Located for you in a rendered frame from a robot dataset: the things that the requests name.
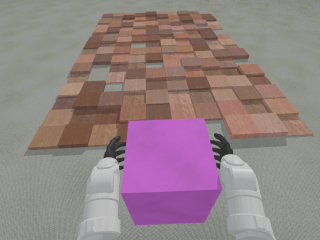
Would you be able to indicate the right robot forearm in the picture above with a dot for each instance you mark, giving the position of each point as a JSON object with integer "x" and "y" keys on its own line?
{"x": 247, "y": 220}

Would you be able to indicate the robot right hand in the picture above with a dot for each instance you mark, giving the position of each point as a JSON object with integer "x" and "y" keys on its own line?
{"x": 224, "y": 148}

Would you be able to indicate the left robot forearm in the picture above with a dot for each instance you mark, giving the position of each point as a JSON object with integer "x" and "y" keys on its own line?
{"x": 100, "y": 217}

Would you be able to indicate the carton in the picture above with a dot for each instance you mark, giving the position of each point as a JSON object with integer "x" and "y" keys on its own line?
{"x": 170, "y": 174}

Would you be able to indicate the robot left hand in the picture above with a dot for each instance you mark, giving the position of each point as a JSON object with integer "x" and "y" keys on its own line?
{"x": 112, "y": 153}

